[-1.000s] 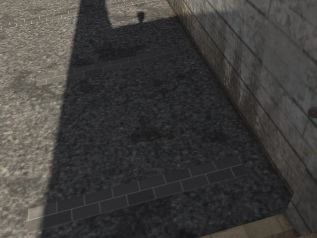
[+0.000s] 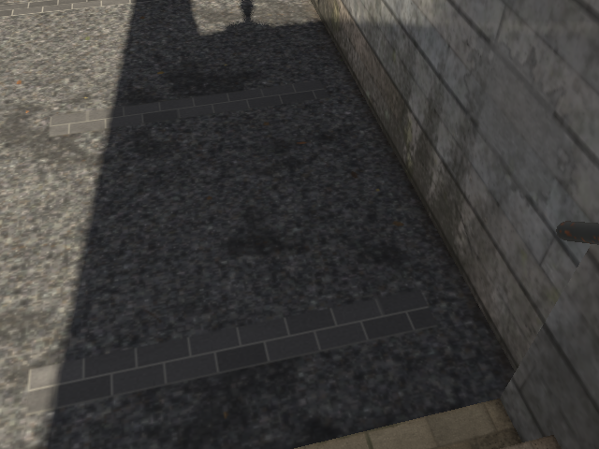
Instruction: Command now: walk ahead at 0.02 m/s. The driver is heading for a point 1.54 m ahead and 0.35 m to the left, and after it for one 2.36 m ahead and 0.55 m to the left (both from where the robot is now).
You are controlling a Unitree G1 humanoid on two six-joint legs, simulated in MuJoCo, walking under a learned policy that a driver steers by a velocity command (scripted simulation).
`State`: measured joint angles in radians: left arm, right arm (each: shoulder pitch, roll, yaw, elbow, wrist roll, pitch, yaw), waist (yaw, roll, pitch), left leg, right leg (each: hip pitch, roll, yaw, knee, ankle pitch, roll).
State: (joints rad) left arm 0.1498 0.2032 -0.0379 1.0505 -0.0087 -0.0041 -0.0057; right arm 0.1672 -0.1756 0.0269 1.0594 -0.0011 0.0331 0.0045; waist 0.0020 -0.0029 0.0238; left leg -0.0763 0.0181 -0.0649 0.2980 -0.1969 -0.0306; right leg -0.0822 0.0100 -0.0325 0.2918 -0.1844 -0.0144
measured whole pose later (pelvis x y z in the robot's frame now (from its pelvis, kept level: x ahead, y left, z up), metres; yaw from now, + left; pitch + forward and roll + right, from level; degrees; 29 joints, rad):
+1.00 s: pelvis +0.07 -0.02 -0.05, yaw +0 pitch +1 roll +1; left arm 0.52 0.24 0.02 1.12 0.03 -0.08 0.02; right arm 0.19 -0.25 -0.07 1.02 -0.04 0.01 -0.01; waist 0.05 0.00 -0.01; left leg -0.57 -0.04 -0.07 0.97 0.02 0.06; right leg -0.26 0.01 -0.10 0.84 -0.60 -0.07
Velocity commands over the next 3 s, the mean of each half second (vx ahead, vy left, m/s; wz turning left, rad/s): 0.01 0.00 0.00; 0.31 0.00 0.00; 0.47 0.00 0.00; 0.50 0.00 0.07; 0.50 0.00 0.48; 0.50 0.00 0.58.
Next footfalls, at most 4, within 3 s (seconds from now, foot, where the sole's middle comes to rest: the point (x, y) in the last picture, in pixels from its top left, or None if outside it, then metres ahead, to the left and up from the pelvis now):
1.18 left None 0.20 0.05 -1.00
1.68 right None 0.48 -0.17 -1.22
2.22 left None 0.66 0.03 -1.43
2.52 right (342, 403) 1.04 -0.14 -1.65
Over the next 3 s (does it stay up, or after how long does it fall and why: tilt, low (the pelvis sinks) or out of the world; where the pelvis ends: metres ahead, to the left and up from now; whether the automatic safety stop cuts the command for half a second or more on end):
stays up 1.08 0.05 -0.90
